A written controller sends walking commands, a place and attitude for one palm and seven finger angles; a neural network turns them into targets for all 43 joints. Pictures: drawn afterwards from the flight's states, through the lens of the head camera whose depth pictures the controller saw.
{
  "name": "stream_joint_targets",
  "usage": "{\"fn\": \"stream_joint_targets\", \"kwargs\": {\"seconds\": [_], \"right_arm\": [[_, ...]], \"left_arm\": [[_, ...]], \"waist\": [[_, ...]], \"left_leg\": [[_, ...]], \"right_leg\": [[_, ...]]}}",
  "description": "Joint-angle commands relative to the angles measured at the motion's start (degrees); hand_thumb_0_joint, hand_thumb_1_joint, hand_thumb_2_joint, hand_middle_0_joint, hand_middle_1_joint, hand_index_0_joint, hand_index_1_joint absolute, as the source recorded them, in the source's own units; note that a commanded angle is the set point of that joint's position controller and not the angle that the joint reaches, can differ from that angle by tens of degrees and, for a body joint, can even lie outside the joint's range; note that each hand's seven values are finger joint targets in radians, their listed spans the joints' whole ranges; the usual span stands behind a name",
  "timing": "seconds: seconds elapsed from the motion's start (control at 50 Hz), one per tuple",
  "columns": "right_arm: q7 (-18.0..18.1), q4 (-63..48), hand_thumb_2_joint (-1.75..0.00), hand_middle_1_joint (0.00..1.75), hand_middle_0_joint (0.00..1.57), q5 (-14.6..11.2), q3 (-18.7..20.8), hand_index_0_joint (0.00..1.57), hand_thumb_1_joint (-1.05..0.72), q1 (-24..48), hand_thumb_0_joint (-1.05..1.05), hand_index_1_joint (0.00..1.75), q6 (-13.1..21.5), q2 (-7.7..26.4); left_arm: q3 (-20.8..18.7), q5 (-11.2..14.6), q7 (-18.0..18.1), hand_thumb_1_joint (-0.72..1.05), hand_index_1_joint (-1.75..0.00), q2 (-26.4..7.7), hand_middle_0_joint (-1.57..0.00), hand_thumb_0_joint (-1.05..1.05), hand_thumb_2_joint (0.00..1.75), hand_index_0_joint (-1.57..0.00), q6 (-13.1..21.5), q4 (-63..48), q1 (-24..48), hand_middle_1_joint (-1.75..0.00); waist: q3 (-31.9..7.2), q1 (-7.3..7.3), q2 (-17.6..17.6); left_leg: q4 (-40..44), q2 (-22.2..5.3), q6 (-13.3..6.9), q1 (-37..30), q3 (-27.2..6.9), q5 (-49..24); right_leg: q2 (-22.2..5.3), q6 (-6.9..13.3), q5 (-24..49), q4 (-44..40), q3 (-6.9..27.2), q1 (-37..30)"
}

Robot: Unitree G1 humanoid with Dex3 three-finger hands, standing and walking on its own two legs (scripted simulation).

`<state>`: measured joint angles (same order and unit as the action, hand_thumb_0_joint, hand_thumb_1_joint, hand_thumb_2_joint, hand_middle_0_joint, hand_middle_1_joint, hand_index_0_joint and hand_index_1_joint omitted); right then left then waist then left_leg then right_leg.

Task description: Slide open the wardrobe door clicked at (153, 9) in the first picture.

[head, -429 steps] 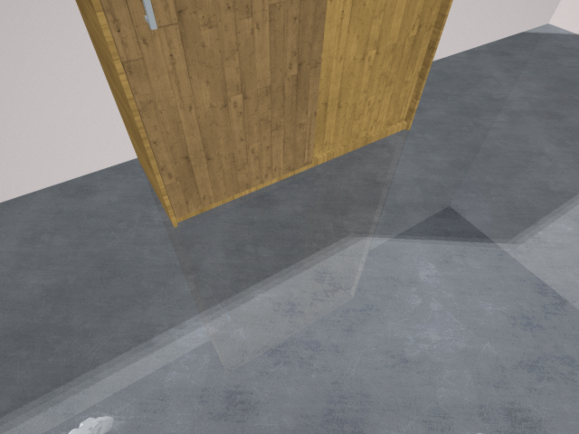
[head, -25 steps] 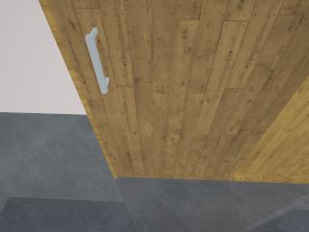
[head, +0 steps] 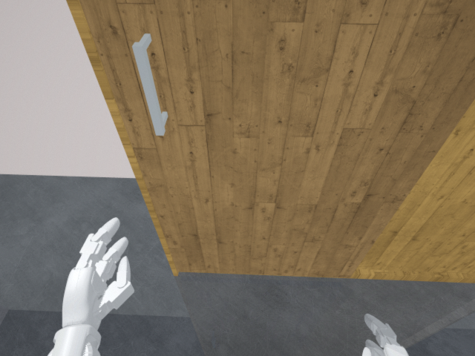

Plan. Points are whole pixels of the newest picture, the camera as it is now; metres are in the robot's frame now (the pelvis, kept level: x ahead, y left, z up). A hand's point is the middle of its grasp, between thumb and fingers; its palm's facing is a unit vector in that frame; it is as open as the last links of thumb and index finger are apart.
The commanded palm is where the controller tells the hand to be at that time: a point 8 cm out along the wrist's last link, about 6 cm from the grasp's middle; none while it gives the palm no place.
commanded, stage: raise the hand with hooked fingers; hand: left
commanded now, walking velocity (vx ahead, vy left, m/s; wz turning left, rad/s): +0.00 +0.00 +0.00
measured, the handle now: (153, 88) +0.54 +0.18 +0.19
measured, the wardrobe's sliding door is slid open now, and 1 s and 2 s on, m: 0.00 0.00 0.00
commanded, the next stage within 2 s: move the hooked fingers beside the handle in 1.88 s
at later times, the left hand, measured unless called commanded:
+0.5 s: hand (96, 291) +0.20 +0.22 +0.06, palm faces -0.02 -1.00 -0.06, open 10.4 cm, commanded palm +0.17 +0.28 +0.07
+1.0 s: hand (36, 241) +0.23 +0.28 +0.14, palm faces +0.07 -0.99 -0.08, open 13.3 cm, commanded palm +0.20 +0.32 +0.15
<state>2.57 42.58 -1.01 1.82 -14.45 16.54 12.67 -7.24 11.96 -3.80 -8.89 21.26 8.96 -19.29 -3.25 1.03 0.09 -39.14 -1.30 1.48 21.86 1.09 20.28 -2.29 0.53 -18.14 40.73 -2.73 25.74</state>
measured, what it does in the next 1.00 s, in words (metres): stands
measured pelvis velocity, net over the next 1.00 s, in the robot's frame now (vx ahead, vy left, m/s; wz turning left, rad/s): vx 0.00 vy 0.02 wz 0.02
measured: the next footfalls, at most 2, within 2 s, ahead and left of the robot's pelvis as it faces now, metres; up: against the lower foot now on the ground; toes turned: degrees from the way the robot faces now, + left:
none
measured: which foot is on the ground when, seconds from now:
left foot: down 0.00-1.00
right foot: down 0.00-1.00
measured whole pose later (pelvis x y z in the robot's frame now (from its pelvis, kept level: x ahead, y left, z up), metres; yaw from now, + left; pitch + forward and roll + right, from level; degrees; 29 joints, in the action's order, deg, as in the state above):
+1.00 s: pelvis +0.00 +0.02 +0.01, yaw +1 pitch -2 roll -1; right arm 6.2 34.1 -3.5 -3.7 -13.6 18.8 15.1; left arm -21.2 19.9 -22.2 -21.5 1.9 -1.4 -7.7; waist -1.7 -3.3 1.6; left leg -38.2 -1.3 0.0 15.9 -0.6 20.8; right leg -2.1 -0.8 -16.4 35.0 -4.3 16.8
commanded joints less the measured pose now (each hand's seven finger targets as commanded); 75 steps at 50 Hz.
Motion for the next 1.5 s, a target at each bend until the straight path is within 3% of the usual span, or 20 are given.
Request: {"fn": "stream_joint_targets", "kwargs": {"seconds": [0.0, 0.04, 0.1, 0.16, 0.2, 0.26, 0.32, 0.4, 0.5, 0.58, 0.68, 0.78, 0.86, 0.96, 1.0, 1.16, 1.2, 1.36, 1.4, 1.48], "right_arm": [[-3.01, -15.79, -0.9, 0.3, 0.2, 0.11, 4.72, 0.2, -0.9, 7.73, 0.0, 0.3, 2.94, 8.71], [-2.56, -20.53, -0.9, 0.3, 0.2, -1.04, 4.26, 0.2, -0.9, 9.26, 0.0, 0.3, 1.49, 8.85], [-0.85, -23.88, -0.9, 0.3, 0.2, -1.12, 3.26, 0.2, -0.9, 8.26, 0.0, 0.3, 0.23, 8.14], [0.06, -23.55, -0.9, 0.3, 0.2, -0.63, 2.53, 0.2, -0.9, 4.62, 0.0, 0.3, 0.24, 7.11], [0.68, -21.97, -0.9, 0.3, 0.2, -0.02, 1.53, 0.2, -0.9, 2.73, 0.0, 0.3, 0.41, 7.91], [1.47, -20.33, -0.9, 0.3, 0.2, -0.81, 0.93, 0.2, -0.9, 2.62, 0.0, 0.3, 1.47, 8.31], [2.08, -20.04, -0.9, 0.3, 0.2, -1.68, 0.23, 0.2, -0.9, 3.61, 0.0, 0.3, 1.86, 8.53], [2.42, -20.21, -0.9, 0.3, 0.2, -1.91, -0.33, 0.2, -0.9, 6.52, 0.0, 0.3, 1.58, 7.36], [1.99, -20.11, -0.9, 0.3, 0.2, -1.44, -1.15, 0.2, -0.9, 6.71, 0.0, 0.3, 2.52, 6.96], [1.85, -18.98, -0.9, 0.3, 0.2, -1.78, -1.04, 0.2, -0.9, 4.85, 0.0, 0.3, 3.91, 7.97], [2.65, -17.96, -0.9, 0.3, 0.2, -2.15, -1.19, 0.2, -0.9, 4.17, 0.0, 0.3, 5.46, 8.84], [3.63, -17.17, -0.9, 0.3, 0.2, -2.33, -1.85, 0.2, -0.9, 4.8, 0.0, 0.3, 5.87, 9.21], [3.99, -16.94, -0.9, 0.3, 0.2, -2.44, -2.39, 0.2, -0.9, 5.39, 0.0, 0.3, 5.79, 9.17], [4.34, -16.81, -0.9, 0.3, 0.2, -2.68, -2.95, 0.2, -0.9, 5.92, 0.0, 0.3, 5.36, 9.33], [4.27, -16.75, -0.9, 0.3, 0.2, -2.52, -3.4, 0.2, -0.9, 6.39, 0.0, 0.3, 5.03, 9.32], [4.58, -16.62, -0.9, 0.3, 0.2, -3.01, -4.08, 0.2, -0.9, 7.48, 0.0, 0.3, 3.39, 8.89], [4.6, -16.66, -0.9, 0.3, 0.2, -3.14, -4.29, 0.2, -0.9, 7.95, 0.0, 0.3, 3.06, 8.92], [4.56, -16.98, -0.9, 0.3, 0.2, -3.6, -4.34, 0.2, -0.9, 8.57, 0.0, 0.3, 2.01, 9.32], [4.14, -17.1, -0.9, 0.3, 0.2, -3.63, -4.13, 0.2, -0.9, 8.19, 0.0, 0.3, 1.7, 9.42], [3.61, -18.19, -0.9, 0.3, 0.2, -3.86, -3.76, 0.2, -0.9, 8.69, 0.0, 0.3, 1.17, 9.9]], "left_arm": [[-6.61, 2.15, -14.47, 0.62, -0.48, -6.98, -0.22, 0.0, 0.78, -0.22, 13.94, 3.37, -19.94, -0.48], [-7.69, 4.31, -17.43, 0.57, -0.51, -8.75, -0.22, 0.0, 0.76, -0.22, 10.75, -5.04, -16.86, -0.51], [-9.06, 7.18, -15.07, 0.5, -0.55, -9.68, -0.23, 0.0, 0.73, -0.23, 6.56, -18.13, -8.61, -0.55], [-5.94, 4.84, -10.3, 0.43, -0.6, -8.8, -0.23, 0.0, 0.7, -0.23, 8.39, -31.11, -1.16, -0.6], [-3.62, 3.18, -9.42, 0.39, -0.63, -10.4, -0.24, 0.0, 0.68, -0.24, 10.06, -35.13, 5.86, -0.63], [-1.01, 2.49, -11.64, 0.32, -0.68, -9.84, -0.24, 0.0, 0.65, -0.24, 8.8, -31.96, 5.66, -0.68], [-3.65, 2.99, -14.02, 0.25, -0.72, -12.35, -0.25, 0.0, 0.62, -0.25, 2.43, -27.53, 3.23, -0.72], [-11.65, 5.62, -13.71, 0.15, -0.78, -15.43, -0.25, 0.0, 0.58, -0.25, -6.81, -23.34, -2.29, -0.78], [-14.24, 7.89, -12.14, 0.04, -0.86, -15.91, -0.26, 0.0, 0.53, -0.26, -7.84, -27.82, -0.05, -0.86], [-13.21, 7.91, -13.51, -0.06, -0.92, -15.61, -0.27, 0.0, 0.49, -0.27, -7.05, -27.65, 2.35, -0.92], [-14.41, 8.09, -15.16, -0.17, -0.99, -18.37, -0.28, 0.0, 0.44, -0.28, -8.49, -28.31, 7.75, -0.99], [-17.61, 8.88, -15.67, -0.29, -1.07, -21.58, -0.29, 0.0, 0.39, -0.29, -10.89, -26.67, 14.44, -1.07], [-18.81, 9.21, -17.1, -0.38, -1.12, -23.22, -0.29, 0.0, 0.35, -0.29, -13.55, -25.3, 19.47, -1.12], [-19.67, 9.37, -19.09, -0.5, -1.2, -24.83, -0.3, 0.0, 0.3, -0.3, -17.9, -21.6, 24.76, -1.2], [-21.37, 9.29, -19.53, -0.5, -1.2, -26.99, -0.3, 0.0, 0.3, -0.3, -19.2, -21.54, 26.74, -1.2], [-23.87, 9.62, -21.34, -0.5, -1.2, -30.44, -0.3, 0.0, 0.3, -0.3, -22.83, -16.87, 35.79, -1.2], [-23.73, 9.4, -21.93, -0.5, -1.2, -31.38, -0.3, 0.0, 0.3, -0.3, -23.54, -16.82, 38.84, -1.2], [-26.6, 9.03, -23.38, -0.5, -1.2, -36.27, -0.3, 0.0, 0.3, -0.3, -26.71, -11.6, 45.82, -1.2], [-25.51, 9.75, -24.22, -0.5, -1.2, -33.91, -0.3, 0.0, 0.3, -0.3, -27.66, -7.64, 41.67, -1.2], [-25.32, 9.46, -24.59, -0.5, -1.2, -34.1, -0.3, 0.0, 0.3, -0.3, -28.41, -9.47, 41.65, -1.2]], "waist": [[-1.46, -5.11, -7.22], [-6.21, -5.83, -5.29], [-8.16, -4.7, -1.4], [-9.95, -1.24, 4.11], [-9.11, 1.48, 3.71], [-7.99, 2.52, 6.63], [-8.56, 0.79, 6.2], [-10.18, -3.36, 2.52], [-8.33, -4.06, 1.05], [-7.46, -2.69, 1.87], [-6.69, -2.57, 3.38], [-4.84, -3.24, 4.15], [-5.41, -3.82, 7.66], [-3.82, -3.83, 4.78], [-4.12, -4.48, 6.81], [-4.86, -3.96, 3.73], [-4.96, -4.1, 5.87], [-6.5, -4.38, 5.54], [-5.22, -4.63, 1.62], [-5.81, -4.76, 3.8]], "left_leg": [[-6.21, 3.11, -0.53, 15.1, 1.61, -3.0], [-7.25, 3.88, -1.51, 16.59, 2.98, -2.08], [-7.54, 3.45, -2.04, 15.55, 1.63, -0.32], [-8.56, 2.11, -2.59, 11.06, -0.27, -2.54], [-9.46, 1.37, -2.86, 10.58, -1.92, -2.67], [-8.64, 1.08, -2.8, 9.58, -2.82, 0.05], [-5.79, 1.13, -2.56, 9.03, -3.51, 0.51], [-2.3, 1.24, -2.09, 8.36, -3.41, -4.21], [0.57, 1.07, -1.7, 6.43, -3.34, -7.41], [1.86, 0.96, -1.74, 4.14, -2.8, -7.18], [4.16, 1.0, -1.94, 0.7, -2.96, -6.92], [6.83, 1.16, -2.01, -1.73, -3.28, -7.2], [8.35, 1.36, -1.94, -5.0, -2.89, -10.21], [10.52, 1.2, -2.19, -6.88, -3.03, -10.61], [10.94, 1.39, -2.18, -7.8, -2.77, -12.0], [13.01, 1.52, -2.52, -10.23, -2.43, -11.9], [13.2, 1.65, -2.55, -11.09, -2.27, -12.17], [14.49, 2.07, -2.72, -11.98, -2.11, -12.2], [14.3, 1.89, -2.77, -10.75, -2.12, -12.45], [14.24, 2.08, -2.67, -11.08, -1.77, -12.06]], "right_leg": [[0.01, 1.07, -1.37, 1.2, 2.01, 1.76], [-0.5, 0.52, -2.53, 1.68, 3.43, 0.98], [0.55, 0.04, -6.99, 2.33, 3.28, 3.19], [1.67, 0.2, -1.67, 4.47, 1.54, 5.99], [2.44, 0.42, -0.42, 5.86, 0.79, 8.24], [2.48, 0.43, -2.8, 4.55, 0.08, 9.57], [2.45, 0.54, -3.09, 2.72, -0.62, 5.65], [2.38, 0.55, 1.06, 0.61, -1.65, -2.07], [2.56, 0.42, 3.77, -1.17, -2.39, -4.9], [2.5, 0.11, 3.83, -2.91, -2.24, -4.12], [2.25, 0.14, 3.78, -5.26, -2.19, -5.65], [2.28, 0.29, 4.29, -7.63, -2.18, -8.04], [2.28, 0.54, 7.99, -9.14, -2.0, -10.97], [2.54, 0.32, 9.07, -11.56, -1.92, -12.68], [2.57, 0.64, 10.46, -12.27, -1.64, -14.35], [2.4, 0.2, 10.8, -15.26, -1.25, -15.77], [2.46, 0.44, 10.9, -15.78, -0.81, -16.31], [1.93, 0.35, 10.79, -17.15, -0.53, -17.57], [1.82, 0.34, 11.26, -17.28, -0.25, -17.97], [1.77, 0.27, 10.79, -16.59, -0.48, -16.61]]}}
